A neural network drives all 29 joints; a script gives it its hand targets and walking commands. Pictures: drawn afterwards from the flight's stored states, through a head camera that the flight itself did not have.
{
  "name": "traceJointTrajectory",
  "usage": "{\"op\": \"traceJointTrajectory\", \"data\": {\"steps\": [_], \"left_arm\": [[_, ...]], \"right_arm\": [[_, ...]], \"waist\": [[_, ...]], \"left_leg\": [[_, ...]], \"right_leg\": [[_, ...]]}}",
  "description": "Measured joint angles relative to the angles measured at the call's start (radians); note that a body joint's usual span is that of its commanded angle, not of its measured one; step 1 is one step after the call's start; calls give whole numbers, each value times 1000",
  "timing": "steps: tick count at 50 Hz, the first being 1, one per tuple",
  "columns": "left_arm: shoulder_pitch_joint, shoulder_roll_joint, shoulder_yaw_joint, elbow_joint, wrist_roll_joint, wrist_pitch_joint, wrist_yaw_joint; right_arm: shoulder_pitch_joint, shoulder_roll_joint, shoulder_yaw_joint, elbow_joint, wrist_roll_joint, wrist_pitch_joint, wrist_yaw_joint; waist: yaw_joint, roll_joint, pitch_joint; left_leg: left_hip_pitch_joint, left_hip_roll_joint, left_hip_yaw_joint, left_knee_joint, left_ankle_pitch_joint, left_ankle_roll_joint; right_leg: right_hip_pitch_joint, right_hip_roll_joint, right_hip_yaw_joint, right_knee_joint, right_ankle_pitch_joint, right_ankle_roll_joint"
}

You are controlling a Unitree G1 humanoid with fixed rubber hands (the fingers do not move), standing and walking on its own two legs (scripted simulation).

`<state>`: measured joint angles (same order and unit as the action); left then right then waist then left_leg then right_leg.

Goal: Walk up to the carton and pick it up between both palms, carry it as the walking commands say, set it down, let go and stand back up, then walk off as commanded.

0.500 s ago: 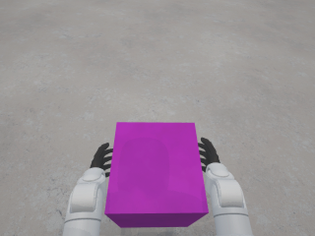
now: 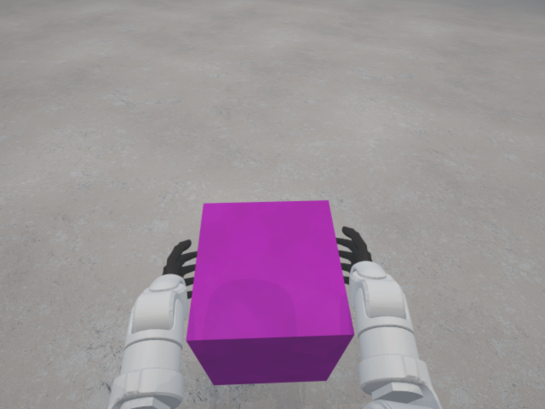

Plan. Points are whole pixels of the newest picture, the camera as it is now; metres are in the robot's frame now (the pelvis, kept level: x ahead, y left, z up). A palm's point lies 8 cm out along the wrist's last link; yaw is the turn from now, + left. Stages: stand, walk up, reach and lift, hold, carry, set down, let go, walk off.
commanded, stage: set down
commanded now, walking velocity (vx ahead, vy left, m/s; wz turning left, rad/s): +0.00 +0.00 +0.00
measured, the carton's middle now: (268, 297) +0.29 +0.02 -0.01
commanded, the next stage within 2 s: none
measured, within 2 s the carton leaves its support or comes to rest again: neither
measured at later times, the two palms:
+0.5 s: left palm (186, 298) +0.29 +0.16 -0.03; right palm (351, 285) +0.33 -0.13 -0.01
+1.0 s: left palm (191, 310) +0.33 +0.18 -0.13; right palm (333, 302) +0.35 -0.11 -0.11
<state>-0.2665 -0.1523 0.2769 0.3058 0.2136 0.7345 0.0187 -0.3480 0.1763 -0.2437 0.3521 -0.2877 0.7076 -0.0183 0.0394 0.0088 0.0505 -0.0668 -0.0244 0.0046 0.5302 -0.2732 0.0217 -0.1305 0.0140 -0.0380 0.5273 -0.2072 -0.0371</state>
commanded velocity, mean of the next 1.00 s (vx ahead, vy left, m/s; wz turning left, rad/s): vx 0.00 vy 0.00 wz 0.00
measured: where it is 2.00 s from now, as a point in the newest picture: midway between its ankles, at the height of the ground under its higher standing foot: outside the picture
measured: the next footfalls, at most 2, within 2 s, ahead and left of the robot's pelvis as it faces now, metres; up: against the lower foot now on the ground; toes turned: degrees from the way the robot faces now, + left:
none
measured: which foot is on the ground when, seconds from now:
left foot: down 0.00-1.00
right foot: down 0.00-1.00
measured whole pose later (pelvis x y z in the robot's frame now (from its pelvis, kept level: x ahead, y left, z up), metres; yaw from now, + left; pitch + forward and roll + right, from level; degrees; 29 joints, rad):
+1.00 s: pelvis -0.01 +0.01 -0.06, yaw -1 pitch +19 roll +0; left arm -0.45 -0.11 0.34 0.54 0.17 0.25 0.05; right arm -0.51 0.13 -0.32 0.60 -0.19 0.20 -0.05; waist 0.03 -0.03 -0.02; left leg -0.94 -0.02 0.02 1.01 -0.41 0.04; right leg -0.99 0.02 -0.02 0.96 -0.31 -0.02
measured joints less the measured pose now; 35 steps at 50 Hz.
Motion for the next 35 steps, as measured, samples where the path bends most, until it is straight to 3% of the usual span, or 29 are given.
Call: {"op": "traceJointTrajectory", "data": {"steps": [8,16,27,35], "left_arm": [[-107,-28,102,158,72,-85,-18],[-159,-19,156,252,109,-177,-28],[-134,17,141,257,91,-321,-57],[-133,32,106,253,40,-416,-41]], "right_arm": [[-93,-14,-84,140,-49,-72,23],[-158,-22,-124,258,-58,-168,12],[-117,9,-102,250,-7,-321,-39],[-104,11,-96,227,36,-417,-46]], "waist": [[9,1,37],[4,3,33],[-11,-19,29],[-9,-32,8]], "left_leg": [[-37,-4,17,44,-8,-1],[-144,6,2,112,-29,-13],[-330,3,-28,177,-40,-17],[-523,3,-23,267,-66,-11]], "right_leg": [[-54,4,28,69,-15,-4],[-149,13,12,117,-30,-15],[-315,9,-18,159,-39,-18],[-501,8,-15,229,-51,-12]]}}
